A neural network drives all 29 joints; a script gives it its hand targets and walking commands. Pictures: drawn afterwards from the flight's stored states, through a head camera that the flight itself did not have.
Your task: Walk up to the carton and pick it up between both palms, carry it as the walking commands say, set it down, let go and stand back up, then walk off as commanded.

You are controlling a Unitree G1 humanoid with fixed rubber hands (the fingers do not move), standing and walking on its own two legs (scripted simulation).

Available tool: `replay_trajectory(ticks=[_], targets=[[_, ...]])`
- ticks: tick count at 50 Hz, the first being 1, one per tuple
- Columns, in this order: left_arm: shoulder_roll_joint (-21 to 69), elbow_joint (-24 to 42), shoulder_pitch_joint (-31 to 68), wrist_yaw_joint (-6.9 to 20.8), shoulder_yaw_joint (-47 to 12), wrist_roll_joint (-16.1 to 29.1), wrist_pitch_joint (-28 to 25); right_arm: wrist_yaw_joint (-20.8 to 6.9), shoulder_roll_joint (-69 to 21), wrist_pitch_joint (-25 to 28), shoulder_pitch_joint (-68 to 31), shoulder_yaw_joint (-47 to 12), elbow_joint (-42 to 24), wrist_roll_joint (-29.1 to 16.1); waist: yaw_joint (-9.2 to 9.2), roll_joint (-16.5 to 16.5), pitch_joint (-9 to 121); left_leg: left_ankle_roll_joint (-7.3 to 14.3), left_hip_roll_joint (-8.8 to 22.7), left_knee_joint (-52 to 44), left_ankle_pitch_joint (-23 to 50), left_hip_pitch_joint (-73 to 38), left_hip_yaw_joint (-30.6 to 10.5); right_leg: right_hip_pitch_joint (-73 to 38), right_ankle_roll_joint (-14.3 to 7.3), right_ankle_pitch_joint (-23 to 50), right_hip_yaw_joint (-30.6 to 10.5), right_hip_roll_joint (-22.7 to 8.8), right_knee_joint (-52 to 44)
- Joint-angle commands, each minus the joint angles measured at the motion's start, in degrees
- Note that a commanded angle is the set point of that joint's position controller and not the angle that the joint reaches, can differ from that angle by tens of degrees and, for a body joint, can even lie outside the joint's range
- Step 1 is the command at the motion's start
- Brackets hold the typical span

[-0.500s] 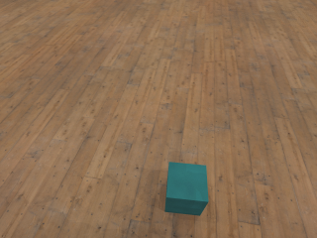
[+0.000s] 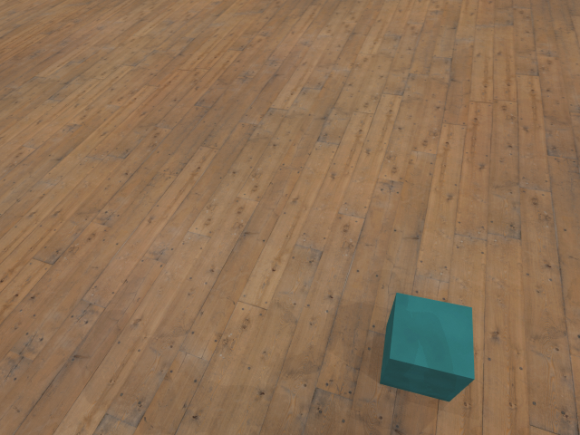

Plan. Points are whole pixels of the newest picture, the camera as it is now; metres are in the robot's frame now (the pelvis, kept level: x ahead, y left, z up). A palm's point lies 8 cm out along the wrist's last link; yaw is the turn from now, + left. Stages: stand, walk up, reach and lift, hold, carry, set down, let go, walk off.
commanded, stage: walk off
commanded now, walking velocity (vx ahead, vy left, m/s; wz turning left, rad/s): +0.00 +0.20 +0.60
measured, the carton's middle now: (423, 347) +0.44 -0.34 -0.64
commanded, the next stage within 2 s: stand in 0.48 s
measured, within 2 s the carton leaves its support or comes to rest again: neither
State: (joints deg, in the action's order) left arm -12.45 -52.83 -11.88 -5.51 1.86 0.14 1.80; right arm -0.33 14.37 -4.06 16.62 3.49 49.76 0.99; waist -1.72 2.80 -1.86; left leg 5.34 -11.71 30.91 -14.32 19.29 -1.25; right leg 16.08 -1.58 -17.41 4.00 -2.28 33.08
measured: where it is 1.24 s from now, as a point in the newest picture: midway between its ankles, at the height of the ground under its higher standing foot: outside the picture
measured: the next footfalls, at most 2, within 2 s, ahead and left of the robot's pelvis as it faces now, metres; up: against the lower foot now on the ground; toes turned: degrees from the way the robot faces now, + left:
left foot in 0.38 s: +0.02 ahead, +0.27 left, +0.00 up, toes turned +21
right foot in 0.88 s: +0.05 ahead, +0.09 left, +0.00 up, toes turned +19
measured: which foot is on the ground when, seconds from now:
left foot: up 0.00-0.36, down 0.38-1.00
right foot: down 0.00-0.38, up 0.40-0.86, down 0.88-1.00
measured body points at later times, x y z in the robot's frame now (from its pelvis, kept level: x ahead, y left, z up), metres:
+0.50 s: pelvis -0.02 +0.15 +0.00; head +0.02 +0.18 +0.45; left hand -0.07 +0.45 -0.14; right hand +0.20 -0.07 -0.11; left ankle -0.02 +0.26 -0.73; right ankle -0.01 -0.02 -0.65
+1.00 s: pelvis -0.01 +0.18 +0.01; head +0.00 +0.17 +0.46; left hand -0.04 +0.44 -0.12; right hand +0.12 -0.03 -0.14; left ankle -0.02 +0.26 -0.73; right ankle +0.01 +0.08 -0.73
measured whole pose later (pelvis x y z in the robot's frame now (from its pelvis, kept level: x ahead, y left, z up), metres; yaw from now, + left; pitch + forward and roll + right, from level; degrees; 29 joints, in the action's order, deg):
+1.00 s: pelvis -0.01 +0.18 +0.01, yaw +23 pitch -1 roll +0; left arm -11.2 -53.4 -13.3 -1.8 1.3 -1.0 0.3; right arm 0.8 12.5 -0.6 15.9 1.2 55.4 0.6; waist -1.0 1.7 -0.6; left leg 3.8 -4.9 22.6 -9.5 12.2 -0.3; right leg 8.5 -1.0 -15.3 4.1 -0.6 24.5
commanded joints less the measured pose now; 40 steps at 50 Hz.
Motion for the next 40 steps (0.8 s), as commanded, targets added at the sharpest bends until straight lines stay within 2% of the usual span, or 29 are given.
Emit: replay_trajectory(ticks=[1, 2, 3, 4, 5, 6, 8, 10, 12, 13, 14, 16, 17, 18, 19, 20, 21, 22, 23, 24, 25, 28, 31, 34, 40], targets=[[-14.8, -0.7, -11.7, -0.8, 3.5, -1.4, 0.0, 0.1, 7.3, 0.5, -5.2, 2.1, -5.5, 2.3, 5.86, -16.9, -0.9, -8.3, 8.0, 30.0, -17.0, 23.6, -1.3, -10.0, -13.1, 10.8, -29.2, -34.9, -22.9], [-10.7, -0.2, -9.2, -0.8, 2.5, -1.4, -0.5, -0.6, 8.8, 0.5, -5.9, 2.8, -5.7, 3.3, 3.50, -11.1, -1.9, -8.2, 10.4, 36.8, -13.1, 18.8, -5.6, -5.5, -12.4, 16.1, -23.1, -30.0, -20.8], [-9.5, 0.6, -4.7, -0.3, 2.3, -1.4, -1.1, -1.4, 8.3, 0.4, -2.7, 3.0, -4.5, 2.9, 0.21, -8.1, -1.7, -8.7, 10.9, 40.8, -9.6, 17.7, -5.8, -4.2, -9.0, 16.3, -16.1, -25.2, -19.0], [-9.8, 1.5, -2.4, 0.0, 2.4, -1.5, -1.6, -2.2, 7.6, 0.1, -0.4, 2.9, -3.5, 2.7, -1.07, -8.4, -0.2, -9.5, 11.0, 44.4, -6.2, 16.8, -4.8, -4.6, -6.2, 17.0, -10.4, -21.6, -17.1], [-9.6, 2.0, -1.8, 0.1, 2.4, -1.7, -1.9, -3.0, 6.4, -0.2, 0.4, 2.6, -3.0, 2.2, -1.02, -9.5, 0.1, -10.4, 11.0, 46.1, -4.0, 17.0, -3.3, -4.4, -4.7, 20.0, -5.8, -19.2, -15.0], [-9.5, 2.1, -2.6, 0.5, 2.4, -1.9, -2.0, -3.4, 5.2, -0.3, -0.6, 2.2, -3.2, 1.3, -0.39, -10.3, 0.1, -11.4, 11.1, 44.9, -2.8, 16.9, -1.7, -4.4, -3.9, 22.7, -2.7, -18.2, -13.8], [-10.8, 1.3, -6.3, 1.0, 3.1, -2.5, -2.0, -3.7, 2.9, -0.6, -5.0, 1.3, -4.9, 0.2, 1.73, -12.1, -0.8, -12.8, 12.6, 38.5, -1.0, 17.1, 0.4, -5.4, -2.9, 26.4, 0.8, -17.7, -12.3], [-12.7, 0.7, -8.8, 1.2, 3.9, -2.8, -2.0, -3.9, 1.2, -0.6, -8.2, 0.2, -6.3, -0.3, 3.62, -15.4, -1.2, -13.5, 14.0, 28.6, -1.2, 14.7, 3.6, -5.8, -2.5, 27.9, 3.0, -17.6, -11.5], [-15.4, 0.5, -9.5, 1.6, 4.9, -3.2, -2.0, -4.3, 1.2, -0.5, -11.5, -0.3, -8.0, -0.7, 5.21, -18.5, -0.9, -12.7, 14.8, 19.3, -4.5, 9.3, 6.2, -5.0, -2.4, 26.8, 4.6, -18.2, -11.4], [-16.6, 0.5, -9.4, 1.9, 5.4, -3.3, -1.9, -4.2, 1.7, -0.3, -12.9, -0.3, -8.6, -0.6, 5.63, -19.0, -0.6, -11.9, 14.4, 16.0, -6.5, 6.8, 7.8, -4.8, -2.1, 26.5, 5.3, -18.8, -11.0], [-17.7, 0.6, -9.5, 2.2, 5.8, -3.2, -1.9, -4.0, 2.3, -0.3, -13.5, 0.0, -8.9, -0.6, 5.67, -19.6, -0.1, -11.1, 14.2, 13.3, -7.5, 4.9, 8.9, -5.2, -1.7, 26.8, 5.3, -19.7, -10.6], [-18.9, 1.0, -8.7, 2.6, 6.3, -2.6, -1.8, -3.5, 3.4, -0.2, -11.8, 0.5, -8.6, -0.3, 4.52, -20.7, 0.9, -9.4, 14.2, 6.7, -6.6, 1.4, 9.4, -6.1, -0.4, 27.1, 4.7, -21.7, -8.7], [-18.6, 1.3, -7.6, 2.8, 6.3, -2.2, -1.8, -3.3, 3.8, 0.1, -8.6, 1.0, -7.4, -0.1, 2.52, -18.9, 1.8, -8.2, 13.7, 0.8, -3.1, -2.9, 10.2, -5.4, 0.5, 26.1, 5.2, -22.1, -5.0], [-17.0, 1.5, -8.0, 3.1, 5.8, -2.0, -1.8, -3.0, 6.0, 0.7, -3.4, 1.9, -5.0, 0.7, -0.04, -12.1, 4.5, -7.1, 12.9, -5.3, 1.3, -11.6, 9.2, -2.0, 2.3, 23.1, 7.5, -20.1, 3.7], [-13.0, 2.2, -10.3, 3.9, 4.7, -2.4, -1.6, -2.7, 11.0, 1.6, 3.4, 3.4, -2.6, 1.6, -2.45, 2.1, 8.0, -5.9, 18.2, -8.3, 13.0, -23.3, 1.8, 8.2, 5.1, 2.2, 9.6, -15.0, 18.9], [-7.0, 7.1, -6.4, 3.4, 3.3, -2.7, 0.0, -2.9, 20.8, 2.1, 4.9, 4.6, -3.2, 0.6, -3.71, 22.0, 8.2, 2.8, 33.4, -10.2, 33.1, -22.2, -18.9, 24.8, 7.6, -25.6, 9.4, -5.7, 30.7], [-9.0, 7.5, -2.1, 2.8, 3.1, -1.6, 1.7, -2.5, 18.5, 2.3, 5.8, 4.4, -2.8, -0.3, -4.99, 16.8, 9.4, 6.8, 32.2, -10.1, 36.9, -17.7, -15.3, 22.4, 6.6, -24.5, 1.6, -8.3, 38.5], [-9.3, 7.5, -1.5, 2.8, 3.1, -1.0, 2.1, -1.6, 15.3, 2.3, 2.3, 3.1, -2.9, 0.0, -2.86, 14.6, 6.8, 6.9, 29.9, -9.3, 33.2, -14.5, -12.3, 23.3, 5.7, -20.8, 0.1, -8.0, 40.3], [-9.7, 6.2, -2.7, 2.6, 3.1, -0.8, 2.0, -0.8, 12.9, 1.9, -1.9, 2.4, -3.6, 0.5, -0.37, 10.9, 4.7, 4.6, 25.7, -9.3, 27.7, -11.6, -8.8, 21.9, 5.2, -15.0, -1.6, -9.0, 38.4], [-10.6, 5.4, -4.0, 2.4, 3.7, -1.4, 1.8, -0.2, 11.8, 1.8, -5.3, 2.0, -4.6, 0.5, 1.18, 10.1, 5.0, 3.5, 23.0, -8.8, 26.5, -10.2, -7.1, 20.0, 5.0, -10.0, -1.5, -8.2, 38.4], [-11.0, 3.9, -6.4, 2.5, 3.8, -1.8, 1.8, 0.1, 10.0, 1.8, -7.3, 1.4, -5.5, 0.5, 2.42, 9.0, 6.1, 3.8, 22.2, -8.7, 28.0, -8.7, -6.1, 17.6, 5.0, -7.4, -0.9, -7.5, 39.5], [-9.1, 3.9, -5.7, 3.1, 3.3, -1.7, 1.8, 0.2, 8.0, 2.6, -6.8, 0.7, -5.8, 0.2, 3.31, 4.4, 6.3, 4.9, 23.6, -11.7, 19.3, -5.9, -9.3, 14.9, 3.7, -5.5, -1.7, -5.7, 36.8], [-7.4, 4.6, -2.4, 3.4, 2.5, -1.8, 1.6, 0.7, 7.4, 2.9, -4.0, 0.5, -4.6, 0.5, 2.17, 2.8, 3.6, 6.1, 25.5, -14.9, 10.3, -6.7, -13.9, 15.0, 2.7, -6.3, -2.4, -4.4, 27.8], [-6.3, 5.1, -0.2, 3.6, 1.9, -1.6, 1.3, 1.2, 7.4, 3.3, -1.1, 0.3, -3.0, 0.4, 1.26, 1.6, 3.0, 6.4, 26.7, -15.7, 10.5, -8.2, -16.1, 11.9, 1.8, -7.7, -2.9, -2.9, 20.3], [-4.6, 4.5, 0.0, 3.4, 1.2, -0.5, 0.4, 1.6, 6.9, 3.3, -0.3, -0.4, -0.3, 0.3, 1.24, 1.3, 2.4, 5.4, 25.1, -15.0, 13.4, -7.5, -16.7, 2.1, 1.3, -8.0, -2.4, 0.1, 6.3]])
